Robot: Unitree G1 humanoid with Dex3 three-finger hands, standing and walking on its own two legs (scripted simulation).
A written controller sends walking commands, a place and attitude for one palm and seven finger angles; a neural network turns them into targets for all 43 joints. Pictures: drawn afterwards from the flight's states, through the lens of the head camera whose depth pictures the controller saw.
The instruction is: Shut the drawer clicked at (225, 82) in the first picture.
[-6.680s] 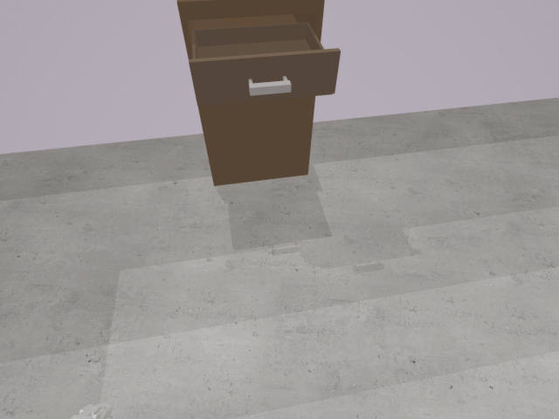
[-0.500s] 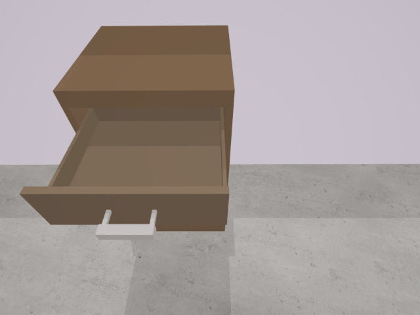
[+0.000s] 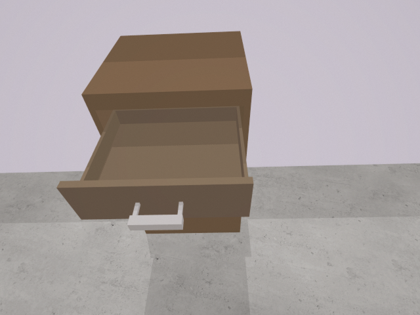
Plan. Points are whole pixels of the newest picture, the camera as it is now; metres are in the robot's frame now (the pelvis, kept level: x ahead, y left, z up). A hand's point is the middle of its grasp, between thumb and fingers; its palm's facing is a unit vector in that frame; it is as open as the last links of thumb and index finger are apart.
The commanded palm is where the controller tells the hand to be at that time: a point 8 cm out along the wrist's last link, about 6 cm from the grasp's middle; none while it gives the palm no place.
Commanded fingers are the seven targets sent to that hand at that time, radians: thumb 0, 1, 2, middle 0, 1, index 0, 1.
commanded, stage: come to a stop and stand still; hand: left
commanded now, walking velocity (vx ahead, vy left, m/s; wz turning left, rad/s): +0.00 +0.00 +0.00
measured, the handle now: (157, 214) +0.35 +0.16 -0.04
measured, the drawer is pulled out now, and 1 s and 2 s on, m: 0.29 0.29 0.29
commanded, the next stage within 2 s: look again from close up in 0.20 s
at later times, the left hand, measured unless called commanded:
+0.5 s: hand out of the picture +0.03 +0.16 -0.15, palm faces +0.03 -0.97 -0.23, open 7.3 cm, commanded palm none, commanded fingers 0.00 0.90 0.90 -0.20 -0.30 -0.20 -0.30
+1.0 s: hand (145, 291) +0.18 +0.15 -0.05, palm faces +0.30 -0.95 -0.13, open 7.2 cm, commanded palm +0.12 +0.19 -0.05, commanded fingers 0.00 0.90 0.90 -0.36 -0.47 -0.36 -0.47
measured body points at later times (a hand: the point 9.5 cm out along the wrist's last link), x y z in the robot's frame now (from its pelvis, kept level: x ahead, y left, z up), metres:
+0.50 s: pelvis +0.03 -0.02 +0.01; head +0.04 -0.04 +0.46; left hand +0.03 +0.21 -0.13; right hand +0.01 -0.23 -0.16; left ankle -0.01 +0.08 -0.73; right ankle +0.07 -0.13 -0.73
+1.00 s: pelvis +0.04 -0.04 +0.01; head +0.05 -0.06 +0.46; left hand +0.16 +0.20 -0.04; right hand +0.12 -0.28 -0.13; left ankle +0.00 +0.08 -0.73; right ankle +0.07 -0.13 -0.73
